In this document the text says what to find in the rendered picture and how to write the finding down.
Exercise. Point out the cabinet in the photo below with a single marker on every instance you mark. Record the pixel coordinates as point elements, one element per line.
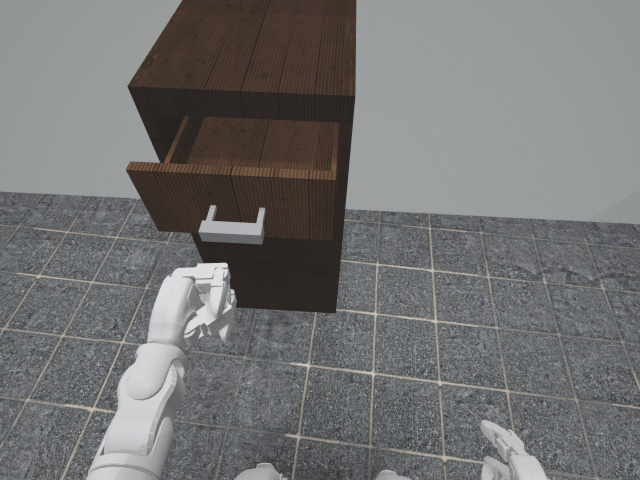
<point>260,59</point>

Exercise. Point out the robot left forearm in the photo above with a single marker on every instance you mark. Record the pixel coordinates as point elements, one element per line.
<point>139,437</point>

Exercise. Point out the left robot shin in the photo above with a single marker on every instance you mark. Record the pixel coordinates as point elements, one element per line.
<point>265,465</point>

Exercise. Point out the right robot shin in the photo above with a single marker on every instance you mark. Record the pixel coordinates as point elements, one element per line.
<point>387,472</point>

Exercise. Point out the robot right hand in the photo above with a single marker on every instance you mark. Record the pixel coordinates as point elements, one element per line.
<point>522,466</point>

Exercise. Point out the robot shin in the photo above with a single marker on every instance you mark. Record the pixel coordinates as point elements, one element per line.
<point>265,465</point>
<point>387,472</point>

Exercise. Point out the drawer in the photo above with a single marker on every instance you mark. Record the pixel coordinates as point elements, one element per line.
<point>240,165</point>

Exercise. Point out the handle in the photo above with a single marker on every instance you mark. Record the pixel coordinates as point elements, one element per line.
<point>232,232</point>

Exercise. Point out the robot left hand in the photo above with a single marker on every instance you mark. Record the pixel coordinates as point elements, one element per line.
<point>178,302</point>

